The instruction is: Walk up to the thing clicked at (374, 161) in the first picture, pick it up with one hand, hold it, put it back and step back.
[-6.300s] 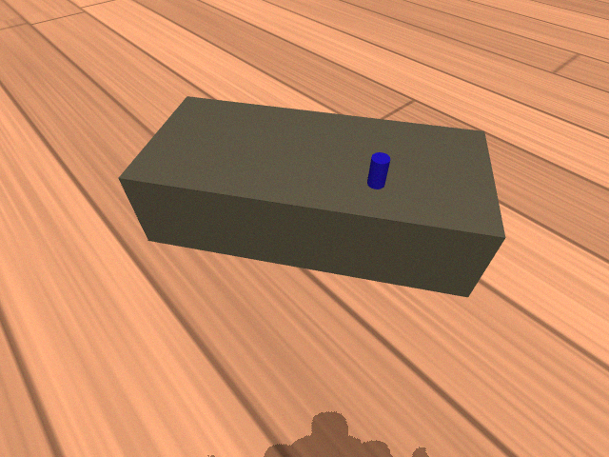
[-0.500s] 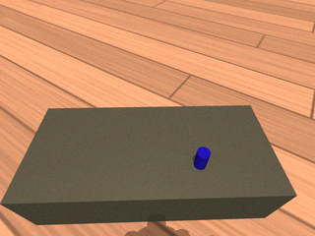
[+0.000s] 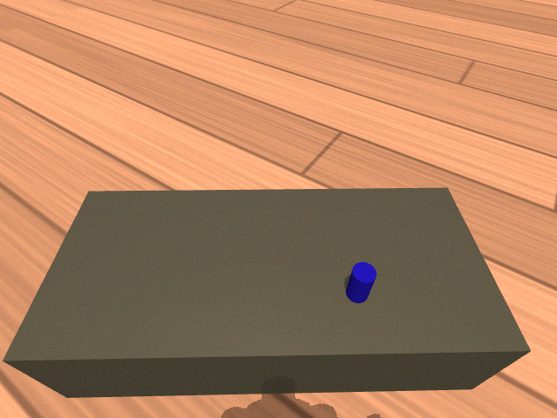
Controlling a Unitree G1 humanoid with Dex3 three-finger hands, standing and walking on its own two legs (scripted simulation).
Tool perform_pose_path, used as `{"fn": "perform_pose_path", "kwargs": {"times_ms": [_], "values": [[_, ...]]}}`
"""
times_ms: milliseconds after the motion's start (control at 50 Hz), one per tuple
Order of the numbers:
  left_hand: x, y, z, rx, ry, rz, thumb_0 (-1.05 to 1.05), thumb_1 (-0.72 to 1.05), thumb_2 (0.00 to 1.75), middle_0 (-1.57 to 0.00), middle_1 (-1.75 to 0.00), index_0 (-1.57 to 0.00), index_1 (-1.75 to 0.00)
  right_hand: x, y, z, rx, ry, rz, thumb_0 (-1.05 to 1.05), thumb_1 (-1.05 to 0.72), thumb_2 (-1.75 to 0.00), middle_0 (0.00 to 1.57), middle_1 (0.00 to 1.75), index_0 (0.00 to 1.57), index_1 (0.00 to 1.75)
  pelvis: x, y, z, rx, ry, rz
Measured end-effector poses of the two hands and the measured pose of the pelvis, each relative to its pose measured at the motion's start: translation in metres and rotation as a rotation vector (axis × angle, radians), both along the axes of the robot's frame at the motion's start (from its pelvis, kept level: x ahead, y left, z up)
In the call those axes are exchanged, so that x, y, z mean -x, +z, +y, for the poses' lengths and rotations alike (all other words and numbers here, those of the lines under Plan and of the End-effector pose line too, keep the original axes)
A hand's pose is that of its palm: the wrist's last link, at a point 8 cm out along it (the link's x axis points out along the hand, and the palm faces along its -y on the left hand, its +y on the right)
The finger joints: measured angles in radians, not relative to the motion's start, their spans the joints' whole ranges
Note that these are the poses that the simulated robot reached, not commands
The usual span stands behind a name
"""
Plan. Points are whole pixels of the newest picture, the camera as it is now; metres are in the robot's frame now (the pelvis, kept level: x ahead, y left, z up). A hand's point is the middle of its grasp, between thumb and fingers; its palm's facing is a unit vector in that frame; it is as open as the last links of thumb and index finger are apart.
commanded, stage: stand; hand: right
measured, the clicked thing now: (360, 283) +0.53 -0.24 -0.37
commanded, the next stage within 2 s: go down in 0.70 s
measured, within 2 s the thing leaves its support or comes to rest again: neither
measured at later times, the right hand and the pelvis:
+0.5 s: hand out of the picture +0.08 -0.25 -0.16, palm faces -0.02 +0.94 -0.34, open 7.4 cm; pelvis +0.00 +0.00 +0.00, yaw +0 degrees
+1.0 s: hand out of the picture +0.14 -0.25 -0.16, palm faces +0.06 +0.95 -0.31, open 10.0 cm; pelvis -0.01 +0.00 -0.01, yaw -1 degrees
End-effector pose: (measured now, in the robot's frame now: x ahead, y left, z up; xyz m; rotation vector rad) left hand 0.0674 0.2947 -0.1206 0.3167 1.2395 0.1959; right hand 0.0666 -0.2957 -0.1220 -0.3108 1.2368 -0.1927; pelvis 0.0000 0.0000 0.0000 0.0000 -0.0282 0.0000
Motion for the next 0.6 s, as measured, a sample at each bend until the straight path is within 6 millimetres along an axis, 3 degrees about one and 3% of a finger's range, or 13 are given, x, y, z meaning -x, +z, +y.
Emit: {"fn": "perform_pose_path", "kwargs": {"times_ms": [600], "values": [[-0.0018,-0.0006,0.0009,-0.001,0.004,0.002,0.01,0.90,0.89,-0.20,-0.30,-0.20,-0.30,-0.0037,0.0006,0.0003,0.001,-0.001,0.002,0.00,-0.90,-0.90,0.20,0.30,0.20,0.30,-0.0033,0.0000,-0.0001,0.000,0.003,-0.001]]}}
